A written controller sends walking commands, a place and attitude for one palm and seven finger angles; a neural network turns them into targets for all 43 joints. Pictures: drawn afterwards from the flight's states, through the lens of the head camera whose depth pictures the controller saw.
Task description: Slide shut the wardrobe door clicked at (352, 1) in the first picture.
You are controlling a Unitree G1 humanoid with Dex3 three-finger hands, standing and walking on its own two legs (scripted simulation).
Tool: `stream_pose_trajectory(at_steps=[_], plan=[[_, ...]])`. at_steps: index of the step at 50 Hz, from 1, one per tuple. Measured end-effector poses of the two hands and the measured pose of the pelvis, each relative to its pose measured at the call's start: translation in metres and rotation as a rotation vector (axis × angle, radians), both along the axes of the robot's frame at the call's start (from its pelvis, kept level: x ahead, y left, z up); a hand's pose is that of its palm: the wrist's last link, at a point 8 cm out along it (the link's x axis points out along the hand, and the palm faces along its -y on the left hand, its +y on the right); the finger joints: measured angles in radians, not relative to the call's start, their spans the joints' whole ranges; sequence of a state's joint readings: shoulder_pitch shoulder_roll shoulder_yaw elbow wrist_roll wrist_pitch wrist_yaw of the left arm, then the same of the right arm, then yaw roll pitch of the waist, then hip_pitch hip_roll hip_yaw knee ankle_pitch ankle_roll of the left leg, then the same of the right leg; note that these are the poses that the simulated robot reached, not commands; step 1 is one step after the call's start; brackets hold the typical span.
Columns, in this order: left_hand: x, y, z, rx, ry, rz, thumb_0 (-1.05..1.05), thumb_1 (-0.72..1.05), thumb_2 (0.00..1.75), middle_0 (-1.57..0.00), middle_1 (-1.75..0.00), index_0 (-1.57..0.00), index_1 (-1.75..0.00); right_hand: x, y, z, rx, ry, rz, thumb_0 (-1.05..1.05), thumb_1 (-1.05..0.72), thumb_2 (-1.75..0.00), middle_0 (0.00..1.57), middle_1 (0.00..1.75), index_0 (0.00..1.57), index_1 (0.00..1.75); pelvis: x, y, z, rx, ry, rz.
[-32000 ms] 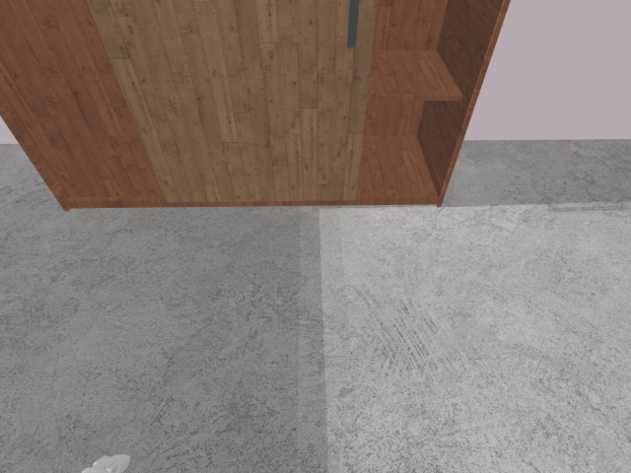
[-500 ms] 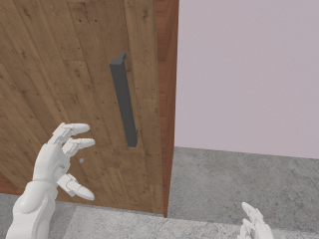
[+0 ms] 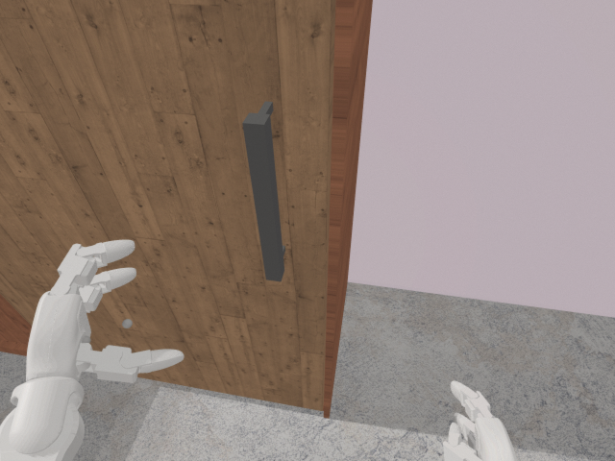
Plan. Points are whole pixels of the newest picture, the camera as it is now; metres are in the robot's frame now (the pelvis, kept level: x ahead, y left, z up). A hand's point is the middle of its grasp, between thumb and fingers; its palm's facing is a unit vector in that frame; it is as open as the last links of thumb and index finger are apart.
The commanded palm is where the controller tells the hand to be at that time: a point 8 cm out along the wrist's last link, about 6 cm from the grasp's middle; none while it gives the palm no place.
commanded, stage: draw the hand back to the body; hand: left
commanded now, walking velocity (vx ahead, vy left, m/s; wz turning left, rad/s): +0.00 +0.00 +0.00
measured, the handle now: (271, 201) +0.43 +0.11 +0.13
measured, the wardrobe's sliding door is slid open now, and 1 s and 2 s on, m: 0.00 0.00 0.00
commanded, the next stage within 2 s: step back with the hand held close in 0.82 s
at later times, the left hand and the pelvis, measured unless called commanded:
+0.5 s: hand (74, 316) +0.20 +0.27 +0.16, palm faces +0.44 -0.81 -0.38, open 8.3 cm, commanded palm +0.15 +0.30 +0.18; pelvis +0.01 +0.01 +0.00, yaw -1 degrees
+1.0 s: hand (69, 316) +0.19 +0.27 +0.17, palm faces +0.46 -0.81 -0.37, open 7.4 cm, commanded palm +0.15 +0.30 +0.18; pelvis +0.00 +0.00 +0.00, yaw -1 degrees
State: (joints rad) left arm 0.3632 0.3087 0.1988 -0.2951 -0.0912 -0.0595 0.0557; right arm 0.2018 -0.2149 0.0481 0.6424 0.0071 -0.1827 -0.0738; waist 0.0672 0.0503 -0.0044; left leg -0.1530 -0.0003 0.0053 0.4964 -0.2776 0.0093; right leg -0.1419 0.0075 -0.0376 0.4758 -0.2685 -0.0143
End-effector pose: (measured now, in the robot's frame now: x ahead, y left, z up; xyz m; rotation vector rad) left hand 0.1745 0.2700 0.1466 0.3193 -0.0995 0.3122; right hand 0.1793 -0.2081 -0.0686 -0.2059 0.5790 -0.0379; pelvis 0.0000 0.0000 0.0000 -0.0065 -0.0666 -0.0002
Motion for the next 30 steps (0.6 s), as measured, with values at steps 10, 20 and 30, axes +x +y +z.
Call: stream_pose_trajectory(at_steps=[10, 20, 30], plan=[[-0.005, 0.017, 0.014, 0.064, -0.029, 0.061, 0.0, 0.15, 0.54, -0.23, -0.74, -0.23, -0.74, -0.005, -0.001, -0.007, -0.006, 0.062, -0.021, 0.01, -0.9, -0.9, 0.2, 0.3, 0.21, 0.3, 0.005, 0.005, 0.003, 0.002, -0.016, -0.007], [-0.011, 0.028, 0.025, 0.11, -0.044, 0.091, 0.01, 0.51, 0.71, -0.22, -0.53, -0.22, -0.53, 0.001, -0.005, -0.003, -0.01, 0.051, -0.04, 0.01, -0.9, -0.9, 0.2, 0.3, 0.2, 0.3, 0.009, 0.006, 0.003, 0.001, -0.018, -0.015], [-0.021, 0.035, 0.028, 0.115, -0.051, 0.14, 0.01, 0.81, 0.85, -0.21, -0.36, -0.21, -0.36, 0.009, -0.005, 0.0, -0.017, 0.042, -0.026, 0.01, -0.9, -0.9, 0.2, 0.3, 0.2, 0.3, 0.01, 0.005, 0.004, -0.001, -0.019, -0.01]])
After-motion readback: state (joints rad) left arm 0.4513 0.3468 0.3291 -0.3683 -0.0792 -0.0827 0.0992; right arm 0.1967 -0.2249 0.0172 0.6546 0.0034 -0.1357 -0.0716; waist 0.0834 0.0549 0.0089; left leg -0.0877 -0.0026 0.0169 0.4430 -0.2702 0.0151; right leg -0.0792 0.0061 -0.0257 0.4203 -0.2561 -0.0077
